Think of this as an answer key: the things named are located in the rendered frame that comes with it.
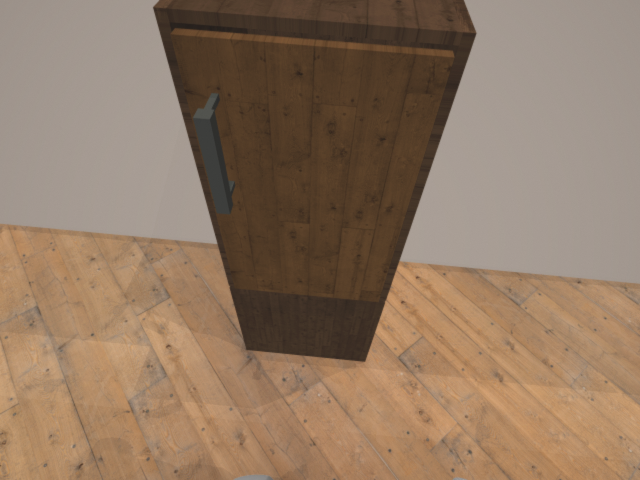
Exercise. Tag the handle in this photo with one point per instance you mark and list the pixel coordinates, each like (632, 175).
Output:
(210, 144)

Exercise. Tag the cupboard door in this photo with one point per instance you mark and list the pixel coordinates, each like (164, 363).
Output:
(324, 140)

